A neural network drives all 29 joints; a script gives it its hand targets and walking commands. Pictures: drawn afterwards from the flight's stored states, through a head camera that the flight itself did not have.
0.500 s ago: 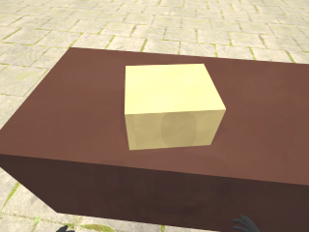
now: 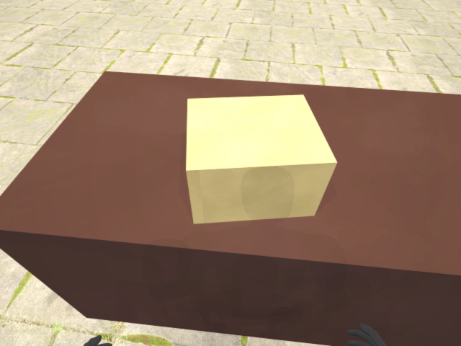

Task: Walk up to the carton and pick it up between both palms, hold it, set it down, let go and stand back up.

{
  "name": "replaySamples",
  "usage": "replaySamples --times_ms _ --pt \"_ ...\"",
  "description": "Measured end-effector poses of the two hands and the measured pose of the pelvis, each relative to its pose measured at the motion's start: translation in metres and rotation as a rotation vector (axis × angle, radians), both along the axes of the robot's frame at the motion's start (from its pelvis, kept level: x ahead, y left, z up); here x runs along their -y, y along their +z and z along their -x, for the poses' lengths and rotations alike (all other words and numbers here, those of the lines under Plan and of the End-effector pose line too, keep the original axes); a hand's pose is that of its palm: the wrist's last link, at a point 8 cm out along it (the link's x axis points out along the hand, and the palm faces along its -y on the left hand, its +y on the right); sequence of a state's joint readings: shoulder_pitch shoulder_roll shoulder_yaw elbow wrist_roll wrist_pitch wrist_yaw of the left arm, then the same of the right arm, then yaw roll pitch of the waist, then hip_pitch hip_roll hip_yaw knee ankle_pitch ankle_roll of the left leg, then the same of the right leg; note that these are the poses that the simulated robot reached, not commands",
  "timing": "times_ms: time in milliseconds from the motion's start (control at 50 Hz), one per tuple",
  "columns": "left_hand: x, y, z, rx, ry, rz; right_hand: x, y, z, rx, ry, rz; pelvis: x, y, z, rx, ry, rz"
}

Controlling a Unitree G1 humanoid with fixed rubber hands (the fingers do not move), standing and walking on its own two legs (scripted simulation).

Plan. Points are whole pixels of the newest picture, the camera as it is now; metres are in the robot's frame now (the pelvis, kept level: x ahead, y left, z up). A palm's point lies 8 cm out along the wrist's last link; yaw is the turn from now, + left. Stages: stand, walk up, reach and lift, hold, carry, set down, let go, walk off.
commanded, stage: stand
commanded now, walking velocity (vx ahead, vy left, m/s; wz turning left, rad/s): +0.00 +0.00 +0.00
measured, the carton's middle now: (250, 156) +0.53 +0.00 +0.01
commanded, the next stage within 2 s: none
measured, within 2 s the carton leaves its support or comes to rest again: neither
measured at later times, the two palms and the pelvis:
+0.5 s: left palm out of the picture +0.07 +0.28 -0.11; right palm out of the picture +0.13 -0.25 -0.10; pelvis +0.00 +0.00 +0.00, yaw +0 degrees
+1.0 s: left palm out of the picture +0.07 +0.28 -0.11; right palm out of the picture +0.12 -0.25 -0.10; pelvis +0.00 +0.00 +0.00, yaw +0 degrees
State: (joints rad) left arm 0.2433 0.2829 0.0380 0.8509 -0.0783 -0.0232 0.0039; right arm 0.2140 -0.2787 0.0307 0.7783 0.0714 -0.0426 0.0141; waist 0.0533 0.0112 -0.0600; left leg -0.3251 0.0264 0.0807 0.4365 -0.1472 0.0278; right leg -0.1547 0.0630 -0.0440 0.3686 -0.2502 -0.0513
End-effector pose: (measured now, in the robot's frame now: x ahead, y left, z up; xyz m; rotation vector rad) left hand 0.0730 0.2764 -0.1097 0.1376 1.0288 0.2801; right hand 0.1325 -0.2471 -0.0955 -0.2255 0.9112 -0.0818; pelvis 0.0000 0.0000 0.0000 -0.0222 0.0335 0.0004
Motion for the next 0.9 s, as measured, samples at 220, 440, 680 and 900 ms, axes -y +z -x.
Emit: replaySamples --times_ms 220,440,680,900 --pt "-0.0004 -0.0004 0.0004 -0.003 0.001 0.0 0.0001 -0.0006 0.0014 -0.002 -0.002 0.001 -0.0002 0.0 0.0006 0.002 0.0 0.0" --pt "-0.0011 -0.0007 0.0024 -0.006 0.003 0.0 0.0001 -0.0015 0.0041 -0.006 -0.005 0.001 -0.0006 0.0 0.0017 0.006 0.0 0.001" --pt "-0.0015 -0.001 0.0043 -0.009 0.004 0.001 0.0 -0.0023 0.0062 -0.009 -0.007 0.001 -0.0009 0.0 0.0026 0.009 0.0 0.001" --pt "-0.0021 -0.0013 0.0057 -0.01 0.005 0.001 -0.0002 -0.0027 0.0081 -0.01 -0.008 0.001 -0.0013 0.0 0.0037 0.012 0.0 0.002"
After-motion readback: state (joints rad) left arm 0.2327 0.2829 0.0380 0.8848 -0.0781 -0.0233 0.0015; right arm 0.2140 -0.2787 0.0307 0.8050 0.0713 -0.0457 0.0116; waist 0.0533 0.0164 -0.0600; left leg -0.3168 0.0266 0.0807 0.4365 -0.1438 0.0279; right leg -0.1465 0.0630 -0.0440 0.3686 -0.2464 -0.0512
